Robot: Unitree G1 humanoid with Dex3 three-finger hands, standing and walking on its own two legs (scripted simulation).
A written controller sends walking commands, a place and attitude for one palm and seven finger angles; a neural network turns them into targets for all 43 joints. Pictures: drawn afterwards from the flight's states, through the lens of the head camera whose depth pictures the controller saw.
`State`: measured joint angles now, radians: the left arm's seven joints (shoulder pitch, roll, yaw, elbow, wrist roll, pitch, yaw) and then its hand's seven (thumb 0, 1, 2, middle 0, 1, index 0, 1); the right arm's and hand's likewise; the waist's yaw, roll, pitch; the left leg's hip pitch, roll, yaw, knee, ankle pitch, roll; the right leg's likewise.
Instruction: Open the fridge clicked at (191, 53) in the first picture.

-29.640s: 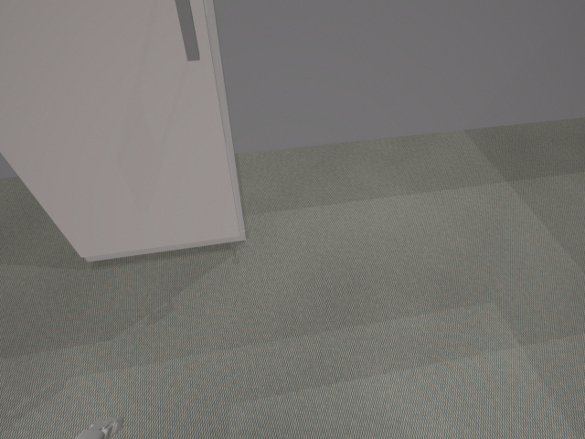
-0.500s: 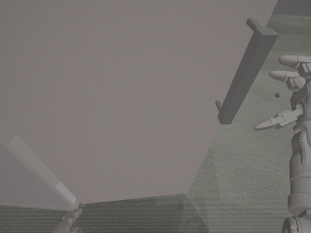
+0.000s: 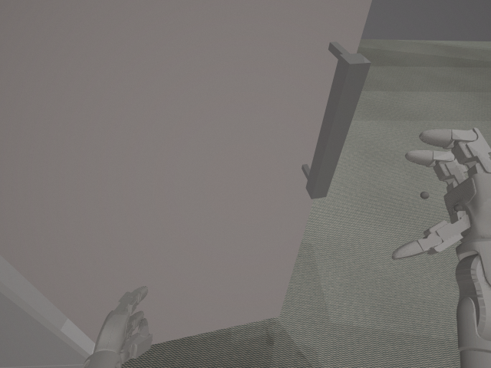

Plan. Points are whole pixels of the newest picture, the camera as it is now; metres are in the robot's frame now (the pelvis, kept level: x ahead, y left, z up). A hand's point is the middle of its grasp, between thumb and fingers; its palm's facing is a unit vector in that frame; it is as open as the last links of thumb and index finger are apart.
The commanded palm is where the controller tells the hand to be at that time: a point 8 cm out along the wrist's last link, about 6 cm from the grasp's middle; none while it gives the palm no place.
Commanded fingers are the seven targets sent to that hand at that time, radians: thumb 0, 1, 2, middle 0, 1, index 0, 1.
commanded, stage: slip the hand off the handle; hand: right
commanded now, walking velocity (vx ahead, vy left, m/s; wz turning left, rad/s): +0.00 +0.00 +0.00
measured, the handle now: (324, 128) +0.42 -0.11 +0.22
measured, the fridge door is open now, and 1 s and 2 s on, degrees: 80 80 80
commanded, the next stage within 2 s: draw the hand back to the body in 0.18 s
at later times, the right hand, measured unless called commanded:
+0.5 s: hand (434, 226) +0.26 -0.23 +0.18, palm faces -0.08 +0.99 -0.13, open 14.7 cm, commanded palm +0.21 -0.28 +0.20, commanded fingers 0.00 0.55 -0.20 0.25 1.15 0.25 1.15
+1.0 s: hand (475, 253) +0.22 -0.26 +0.18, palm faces +0.39 +0.88 -0.27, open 13.6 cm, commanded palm +0.17 -0.29 +0.19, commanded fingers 0.00 -0.03 -0.48 0.23 0.81 0.23 0.81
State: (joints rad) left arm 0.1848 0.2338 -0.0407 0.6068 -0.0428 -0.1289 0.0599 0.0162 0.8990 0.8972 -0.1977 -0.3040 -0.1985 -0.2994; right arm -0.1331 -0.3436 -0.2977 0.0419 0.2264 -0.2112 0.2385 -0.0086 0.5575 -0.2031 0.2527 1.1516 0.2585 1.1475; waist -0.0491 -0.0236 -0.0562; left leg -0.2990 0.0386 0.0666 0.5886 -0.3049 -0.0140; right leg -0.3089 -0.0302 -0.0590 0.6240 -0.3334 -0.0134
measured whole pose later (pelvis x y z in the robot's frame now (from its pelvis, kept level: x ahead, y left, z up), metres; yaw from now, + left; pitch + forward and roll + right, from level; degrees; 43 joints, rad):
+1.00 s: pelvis +0.00 +0.00 +0.01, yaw +0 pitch -3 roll +1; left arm 0.20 0.23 -0.05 0.64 -0.01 -0.24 0.07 0.02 0.90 0.90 -0.20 -0.30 -0.20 -0.30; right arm 0.25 -0.34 -0.35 -0.31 0.13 -0.03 0.00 -0.01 0.30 -0.33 0.24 1.00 0.25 1.00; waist -0.06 -0.03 0.00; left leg -0.17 0.03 0.07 0.48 -0.25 -0.01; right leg -0.19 -0.03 -0.06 0.52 -0.28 -0.01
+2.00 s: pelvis +0.01 +0.01 +0.01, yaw +0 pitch -5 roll +0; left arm 0.20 0.22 -0.02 0.67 0.00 -0.17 0.09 0.02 0.90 0.90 -0.20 -0.30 -0.20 -0.30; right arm 0.43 -0.35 -0.36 -0.36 0.07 -0.08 -0.10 0.02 -0.89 -0.90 0.21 0.30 0.21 0.30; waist -0.08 -0.06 0.01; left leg -0.10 0.03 0.08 0.43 -0.25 0.00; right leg -0.10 -0.03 -0.05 0.45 -0.26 0.00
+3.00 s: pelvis -0.11 -0.02 -0.01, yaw -3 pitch -1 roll +2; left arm 0.20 0.21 0.01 0.60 0.01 -0.13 0.06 0.02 0.90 0.90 -0.20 -0.30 -0.20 -0.30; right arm 0.48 -0.40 -0.45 -0.53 0.02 -0.30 -0.12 0.02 -0.89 -0.90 0.21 0.30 0.21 0.30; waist -0.02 0.02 0.06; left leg -0.39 -0.02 -0.05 0.61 -0.21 -0.04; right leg -0.48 0.00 -0.03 0.67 -0.23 -0.04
